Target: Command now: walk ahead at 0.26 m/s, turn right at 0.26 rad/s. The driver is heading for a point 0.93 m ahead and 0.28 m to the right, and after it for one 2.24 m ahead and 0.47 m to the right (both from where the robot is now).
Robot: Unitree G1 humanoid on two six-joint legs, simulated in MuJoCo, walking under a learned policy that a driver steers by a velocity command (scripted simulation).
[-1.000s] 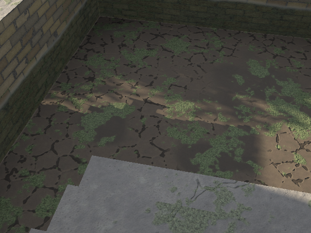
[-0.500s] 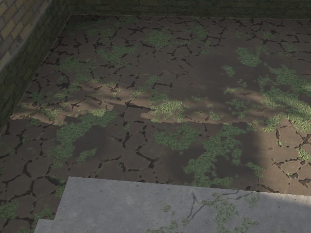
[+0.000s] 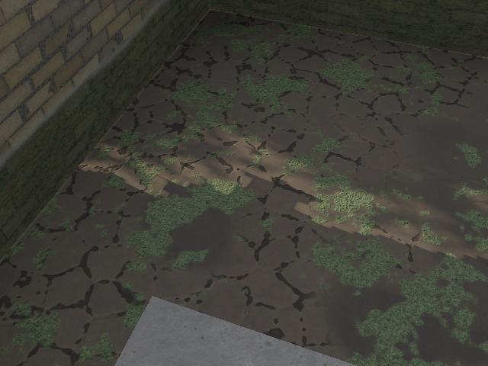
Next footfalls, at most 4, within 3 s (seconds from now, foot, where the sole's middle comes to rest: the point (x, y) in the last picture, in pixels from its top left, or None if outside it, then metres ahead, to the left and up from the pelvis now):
0.02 left None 0.17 0.13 -0.83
0.50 right None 0.15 -0.14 -0.83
1.00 left None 0.21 0.09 -0.83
2.10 left None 0.54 -0.04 -1.01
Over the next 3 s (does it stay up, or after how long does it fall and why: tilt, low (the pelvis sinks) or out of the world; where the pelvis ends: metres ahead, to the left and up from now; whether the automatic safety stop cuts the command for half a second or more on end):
stays up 0.88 -0.31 -0.42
